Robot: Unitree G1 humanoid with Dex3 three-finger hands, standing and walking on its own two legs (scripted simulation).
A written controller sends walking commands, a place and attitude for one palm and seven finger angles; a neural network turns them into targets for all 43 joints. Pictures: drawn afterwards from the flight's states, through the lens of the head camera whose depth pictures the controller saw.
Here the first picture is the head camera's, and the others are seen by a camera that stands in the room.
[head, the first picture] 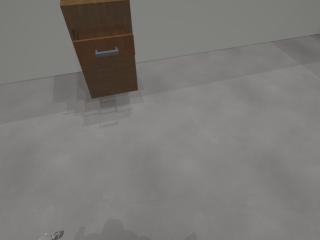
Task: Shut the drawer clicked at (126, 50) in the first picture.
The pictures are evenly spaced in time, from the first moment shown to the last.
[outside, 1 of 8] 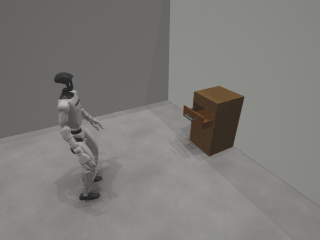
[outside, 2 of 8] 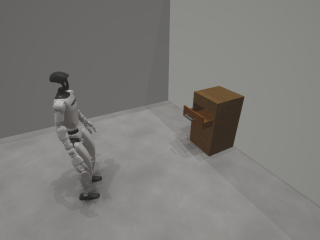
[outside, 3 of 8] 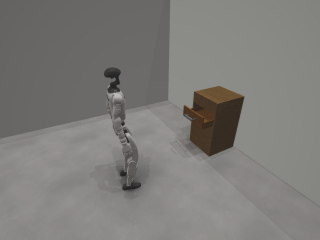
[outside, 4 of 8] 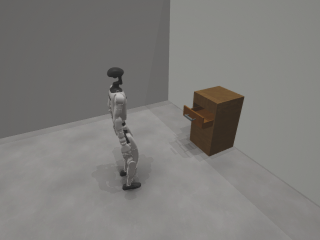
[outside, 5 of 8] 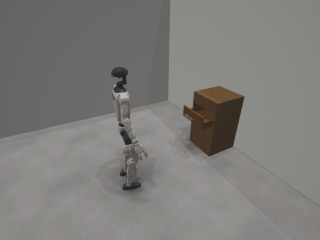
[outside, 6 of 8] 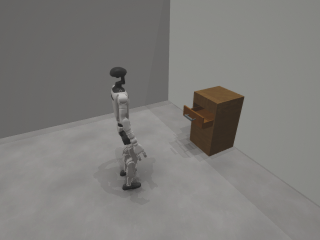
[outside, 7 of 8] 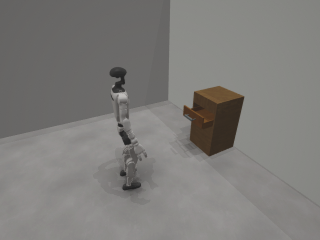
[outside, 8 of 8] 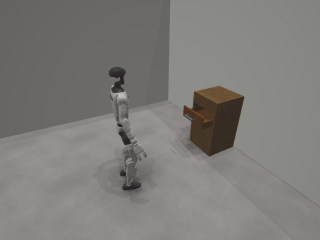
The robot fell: no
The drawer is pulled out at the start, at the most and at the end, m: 0.17 0.17 0.17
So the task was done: no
